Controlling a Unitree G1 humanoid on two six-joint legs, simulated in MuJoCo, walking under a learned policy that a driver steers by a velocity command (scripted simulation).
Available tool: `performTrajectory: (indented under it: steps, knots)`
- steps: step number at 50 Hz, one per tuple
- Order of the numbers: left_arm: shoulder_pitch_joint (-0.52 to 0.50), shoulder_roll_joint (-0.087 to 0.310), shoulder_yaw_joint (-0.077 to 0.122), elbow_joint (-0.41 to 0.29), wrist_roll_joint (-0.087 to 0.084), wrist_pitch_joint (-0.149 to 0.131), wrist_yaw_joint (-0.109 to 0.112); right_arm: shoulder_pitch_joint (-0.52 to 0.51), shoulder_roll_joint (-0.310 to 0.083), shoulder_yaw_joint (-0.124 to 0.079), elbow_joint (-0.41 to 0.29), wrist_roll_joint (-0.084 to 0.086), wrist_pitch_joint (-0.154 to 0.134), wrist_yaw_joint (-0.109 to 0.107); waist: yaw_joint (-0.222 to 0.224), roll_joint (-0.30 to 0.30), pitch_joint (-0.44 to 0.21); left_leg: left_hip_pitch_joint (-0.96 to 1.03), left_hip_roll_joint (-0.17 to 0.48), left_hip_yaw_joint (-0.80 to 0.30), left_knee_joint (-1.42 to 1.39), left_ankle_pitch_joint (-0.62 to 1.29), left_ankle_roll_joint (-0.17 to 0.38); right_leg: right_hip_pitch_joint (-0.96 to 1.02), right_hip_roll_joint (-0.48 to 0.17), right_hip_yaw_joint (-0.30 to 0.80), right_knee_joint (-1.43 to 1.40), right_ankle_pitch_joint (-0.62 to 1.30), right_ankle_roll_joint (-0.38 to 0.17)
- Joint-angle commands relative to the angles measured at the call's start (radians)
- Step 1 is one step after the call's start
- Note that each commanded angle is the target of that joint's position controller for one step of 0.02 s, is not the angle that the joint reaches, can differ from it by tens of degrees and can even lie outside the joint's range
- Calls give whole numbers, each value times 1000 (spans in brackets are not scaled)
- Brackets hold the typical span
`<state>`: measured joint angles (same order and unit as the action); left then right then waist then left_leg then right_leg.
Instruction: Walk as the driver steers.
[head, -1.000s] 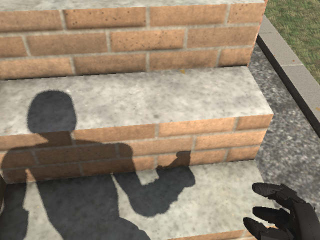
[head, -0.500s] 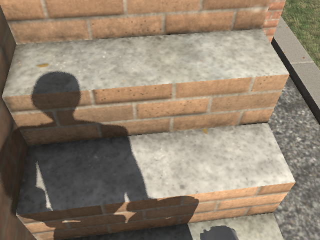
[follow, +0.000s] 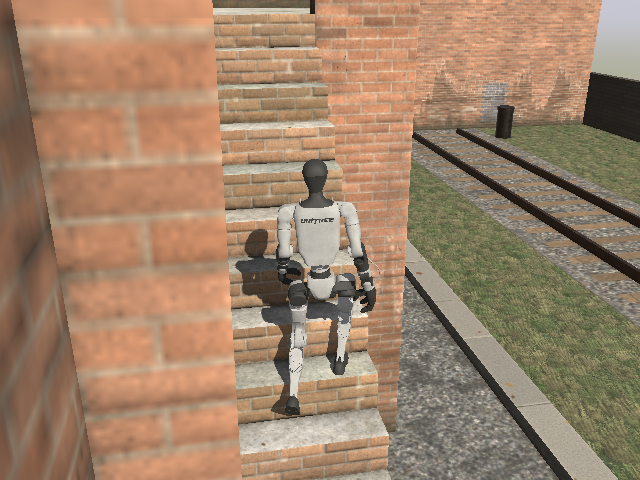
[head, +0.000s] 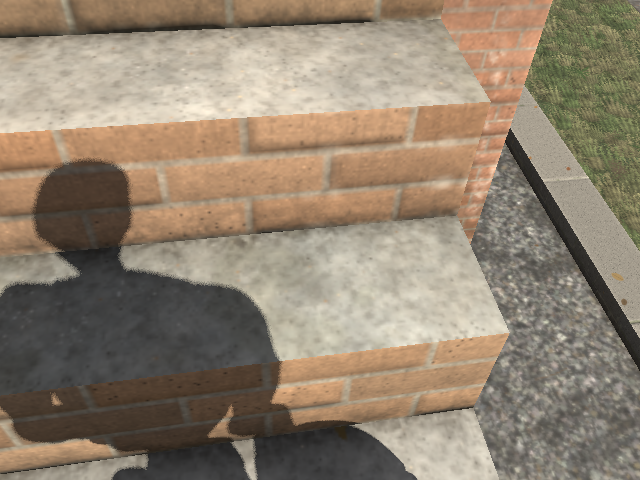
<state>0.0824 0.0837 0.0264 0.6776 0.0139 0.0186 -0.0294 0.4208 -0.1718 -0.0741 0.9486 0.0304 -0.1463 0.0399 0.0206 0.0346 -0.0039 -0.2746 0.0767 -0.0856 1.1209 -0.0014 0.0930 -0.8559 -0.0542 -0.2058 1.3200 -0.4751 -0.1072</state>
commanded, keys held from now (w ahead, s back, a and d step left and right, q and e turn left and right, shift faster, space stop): w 1.00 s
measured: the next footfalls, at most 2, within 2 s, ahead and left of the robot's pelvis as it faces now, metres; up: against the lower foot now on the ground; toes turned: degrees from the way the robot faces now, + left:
left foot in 0.46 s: +0.33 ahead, +0.18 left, +0.22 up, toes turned +3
right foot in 0.94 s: +0.19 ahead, -0.06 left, +0.18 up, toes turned +3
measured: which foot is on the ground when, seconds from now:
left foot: up 0.00-0.44, down 0.46-0.98, up 1.00-1.00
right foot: down 0.00-0.50, up 0.52-0.92, down 0.94-1.00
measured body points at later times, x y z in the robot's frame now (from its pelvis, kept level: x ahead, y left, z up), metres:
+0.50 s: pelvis +0.17 +0.07 +0.19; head +0.20 +0.05 +0.64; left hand +0.17 +0.32 +0.06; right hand +0.39 -0.11 +0.10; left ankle +0.29 +0.18 -0.38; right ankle +0.14 -0.11 -0.57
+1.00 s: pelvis +0.16 +0.06 +0.26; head +0.14 +0.05 +0.71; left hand +0.20 +0.30 +0.14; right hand +0.38 -0.15 +0.17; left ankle +0.27 +0.18 -0.36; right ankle +0.15 -0.05 -0.40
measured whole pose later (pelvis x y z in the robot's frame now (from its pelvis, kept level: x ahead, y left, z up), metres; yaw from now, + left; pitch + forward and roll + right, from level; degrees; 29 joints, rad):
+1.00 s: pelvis +0.16 +0.06 +0.26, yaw +2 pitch +1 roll -2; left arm 0.37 0.13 0.02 0.75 0.04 -0.04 -0.02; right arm 0.06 -0.22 -0.08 0.84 -0.04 -0.05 -0.08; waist 0.13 0.07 -0.08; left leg -0.84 0.07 0.04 1.28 -0.67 0.07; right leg -0.49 0.00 -0.06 1.09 -0.67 -0.05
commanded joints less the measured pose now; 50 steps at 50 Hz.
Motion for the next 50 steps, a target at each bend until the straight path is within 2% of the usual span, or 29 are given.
performTrajectory:
  steps: [1,3,4,7,10,13,15,17,19,20,21,22,23,24,25,26,27,28,29,30,32,34,38,41,44,47,48,49,50]
  knots:
    - [50,218,77,60,-10,-29,11,-165,-27,-17,-249,-42,6,-11,-5,-134,-153,-474,-122,-75,1054,24,-6,374,-260,910,-968,-518,-77]
    - [93,61,24,208,18,-64,16,-148,65,30,-306,-44,41,-39,-91,-83,26,-614,-124,-78,1142,-82,25,243,-227,656,-897,-369,-13]
    - [110,27,11,227,35,-84,10,-100,66,38,-298,-38,46,-44,-113,-54,57,-633,-126,-88,1102,-117,31,234,-203,548,-916,-266,4]
    - [230,74,19,277,27,-139,9,-131,87,49,-285,-2,55,-50,-77,-15,126,-768,-173,-98,1114,-120,27,349,-229,386,-977,66,9]
    - [315,145,29,305,22,-170,11,-240,100,48,-329,18,67,-78,-43,-45,92,-1001,-240,-54,1481,-222,31,526,-287,358,-1045,212,-46]
    - [319,188,29,286,22,-182,4,-320,72,45,-379,22,77,-86,-47,-43,95,-1104,-219,-43,1424,-232,19,609,-272,238,-1061,242,-2]
    - [336,210,38,280,22,-175,9,-384,49,41,-431,15,109,-78,-42,-117,107,-1012,-196,31,1276,-231,-2,567,-232,153,-1135,269,15]
    - [355,244,44,282,31,-191,23,-460,26,39,-470,0,119,-69,-16,-172,95,-977,-134,96,1151,-317,-6,638,-257,141,-1258,386,-22]
    - [370,266,42,288,-4,-178,57,-498,17,66,-496,7,131,-55,-38,-193,61,-863,-35,193,721,-412,27,752,-257,84,-1384,470,-15]
    - [325,221,31,288,-15,-167,59,-457,57,87,-468,30,135,-46,-55,-222,37,-588,-35,262,465,-445,58,642,-207,10,-1408,655,-28]
    - [326,239,24,281,-38,-157,70,-414,58,99,-453,38,143,-39,-74,-221,-17,-410,-77,286,290,-555,66,639,-207,10,-1341,1091,-67]
    - [297,289,33,226,-71,-162,73,-181,17,73,-367,56,139,-57,-124,-346,-193,-206,-159,313,285,-578,42,736,-233,26,-1184,1834,-115]
    - [294,376,61,240,-92,-158,50,-51,-4,68,-321,51,115,-60,-174,-392,-290,-88,-186,228,107,-478,44,821,-257,37,-986,1973,-102]
    - [493,242,39,232,-99,-152,16,-136,-74,49,-277,-5,102,-50,-25,-201,-397,79,-177,5,3,-536,111,686,-160,150,-757,1798,-56]
    - [497,306,56,229,-80,-151,-15,31,-189,5,-233,-43,121,-57,-94,-11,-491,114,-56,-353,-286,-869,134,643,-122,164,-515,1347,-36]
    - [402,290,75,186,-41,-158,-46,27,-278,-26,-172,-65,160,-86,-95,270,-502,58,36,-728,-689,-1184,188,498,41,214,-201,528,-4]
    - [282,191,60,118,7,-159,-47,-138,-286,-33,-193,-61,168,-94,-82,222,-424,-64,80,-848,-777,-1239,184,335,163,424,279,413,32]
    - [126,100,30,21,50,-160,-46,-265,-230,-26,-189,-72,155,-102,-55,131,-284,-214,73,-695,-631,-1094,163,177,180,471,573,422,11]
    - [105,26,5,-22,64,-151,-38,-288,-167,-15,-123,-70,132,-101,6,92,-115,-334,44,-498,-495,-1029,147,86,157,428,564,423,-21]
    - [170,5,-12,-8,68,-153,-38,-277,-82,2,-60,-71,117,-93,63,27,-40,-400,39,-373,-428,-983,130,51,152,392,528,424,-35]
    - [263,35,-16,48,49,-140,-37,-272,-9,20,-4,-70,99,-78,104,-13,-4,-438,26,-255,-419,-826,123,62,148,323,535,457,-13]
    - [285,55,-14,67,32,-118,-29,-256,-16,27,19,-67,76,-73,111,53,3,-438,34,-233,-457,-783,155,26,157,300,598,453,1]
    - [295,114,-2,75,14,-73,-12,-313,-98,16,-11,-59,51,-92,134,57,11,-542,77,-219,-519,-892,167,58,128,229,476,416,40]
    - [230,109,-2,26,21,-43,6,-316,-164,-7,-46,-59,41,-119,106,68,-2,-506,151,-283,-543,-1002,182,54,67,237,317,304,54]
    - [267,88,8,20,34,-31,9,-371,-151,-22,-99,-66,44,-126,114,82,-56,-493,166,-250,-463,-997,171,132,39,240,171,303,36]
    - [273,59,-7,-10,15,-32,10,-492,-135,-23,-180,-83,65,-131,132,77,-63,-568,132,-125,-380,-914,93,341,20,198,-249,204,-10]
    - [471,42,-14,58,-5,-46,12,-545,-128,-22,-214,-84,77,-125,204,-7,-58,-645,68,-20,-233,-980,28,486,37,164,-460,200,-41]
    - [618,12,-31,120,18,-63,12,-634,-68,-7,-274,-74,84,-118,263,-208,25,-721,-88,220,110,-882,-86,569,18,159,-806,256,-102]
    - [491,13,-36,136,66,-94,17,-470,36,15,-258,-69,91,-107,117,-565,18,-624,-222,402,702,-747,-107,447,-66,324,-836,451,-133]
